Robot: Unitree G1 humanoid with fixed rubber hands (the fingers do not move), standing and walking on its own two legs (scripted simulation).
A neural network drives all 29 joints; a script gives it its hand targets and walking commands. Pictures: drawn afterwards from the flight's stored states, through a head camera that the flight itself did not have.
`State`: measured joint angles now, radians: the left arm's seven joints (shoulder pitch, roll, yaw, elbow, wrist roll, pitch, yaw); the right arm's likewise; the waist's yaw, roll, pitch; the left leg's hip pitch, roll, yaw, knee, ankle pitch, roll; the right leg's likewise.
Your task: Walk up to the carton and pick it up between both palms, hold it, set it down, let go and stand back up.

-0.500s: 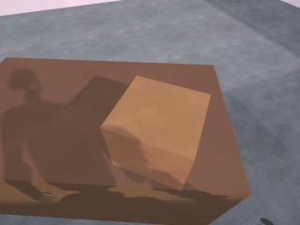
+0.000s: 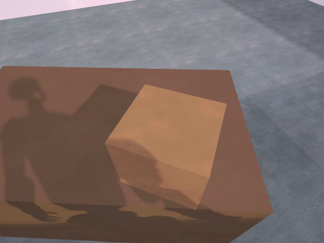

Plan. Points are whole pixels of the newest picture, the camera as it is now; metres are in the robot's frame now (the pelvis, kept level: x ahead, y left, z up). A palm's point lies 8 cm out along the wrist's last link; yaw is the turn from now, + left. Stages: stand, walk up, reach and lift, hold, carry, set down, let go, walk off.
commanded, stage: walk up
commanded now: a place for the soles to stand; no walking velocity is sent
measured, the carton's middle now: (169, 145) +0.40 +0.00 -0.03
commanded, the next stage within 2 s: reach and lift in 0.18 s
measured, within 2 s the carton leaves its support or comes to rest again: neither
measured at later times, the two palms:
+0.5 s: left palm (78, 237) +0.17 +0.25 -0.11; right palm out of the picture +0.11 -0.28 -0.10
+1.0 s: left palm out of the picture +0.14 +0.27 -0.08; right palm out of the picture +0.07 -0.22 -0.08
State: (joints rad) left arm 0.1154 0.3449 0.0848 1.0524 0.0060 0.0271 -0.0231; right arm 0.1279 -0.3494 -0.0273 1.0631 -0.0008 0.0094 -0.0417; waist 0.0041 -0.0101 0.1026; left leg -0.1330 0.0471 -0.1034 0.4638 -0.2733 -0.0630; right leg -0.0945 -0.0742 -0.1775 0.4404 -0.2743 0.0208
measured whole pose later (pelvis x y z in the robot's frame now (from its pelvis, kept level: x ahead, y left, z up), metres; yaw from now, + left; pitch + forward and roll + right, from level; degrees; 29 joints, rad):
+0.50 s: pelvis -0.03 +0.00 -0.02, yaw -5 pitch -6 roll -2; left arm 0.00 0.28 0.12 0.48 0.11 0.51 -0.02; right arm -0.04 -0.26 -0.06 0.95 -0.03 -0.12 0.02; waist 0.02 -0.06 0.21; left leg -0.22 0.10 -0.04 0.70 -0.37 -0.08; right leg -0.22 -0.02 -0.07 0.66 -0.33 0.01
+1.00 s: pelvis -0.05 +0.03 -0.01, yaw -9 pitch -8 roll +0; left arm 0.15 0.29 0.07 0.44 -0.05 0.35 0.01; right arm 0.19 -0.14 -0.10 0.59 -0.07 -0.04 -0.02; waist 0.03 -0.02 0.16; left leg -0.13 0.07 0.05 0.54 -0.28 -0.04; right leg -0.17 -0.04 0.01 0.52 -0.22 0.04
